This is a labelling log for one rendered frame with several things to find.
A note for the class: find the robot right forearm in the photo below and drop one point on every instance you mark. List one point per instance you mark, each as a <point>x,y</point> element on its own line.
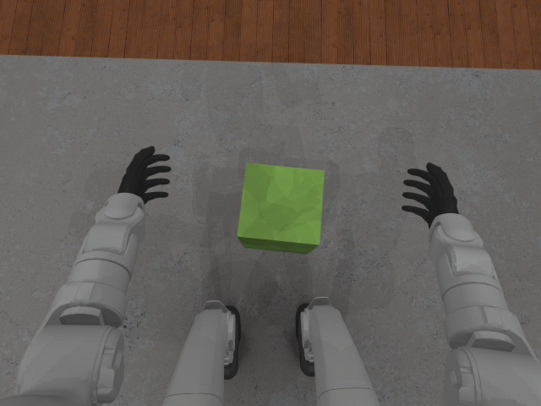
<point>476,311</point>

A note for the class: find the robot shin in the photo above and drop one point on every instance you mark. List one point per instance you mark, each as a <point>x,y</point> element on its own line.
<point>218,305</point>
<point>316,301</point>

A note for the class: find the robot right shin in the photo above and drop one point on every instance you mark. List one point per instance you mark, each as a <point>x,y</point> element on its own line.
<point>316,301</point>

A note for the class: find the left robot hand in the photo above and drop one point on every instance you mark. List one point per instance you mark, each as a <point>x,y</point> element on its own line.
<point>134,181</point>

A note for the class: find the robot left shin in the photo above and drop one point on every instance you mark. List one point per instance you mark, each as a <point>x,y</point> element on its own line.
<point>218,305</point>

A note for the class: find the left robot upper arm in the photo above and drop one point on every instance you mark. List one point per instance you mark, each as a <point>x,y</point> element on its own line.
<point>72,365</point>

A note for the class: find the right robot hand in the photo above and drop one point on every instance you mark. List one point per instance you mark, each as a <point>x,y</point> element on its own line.
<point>441,198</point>

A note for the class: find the carton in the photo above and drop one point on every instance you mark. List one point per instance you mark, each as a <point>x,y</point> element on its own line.
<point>281,208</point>

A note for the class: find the robot left forearm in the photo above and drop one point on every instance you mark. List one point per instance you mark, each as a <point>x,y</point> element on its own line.
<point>95,293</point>

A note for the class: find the right robot upper arm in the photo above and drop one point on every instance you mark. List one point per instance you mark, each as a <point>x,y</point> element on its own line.
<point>487,377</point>

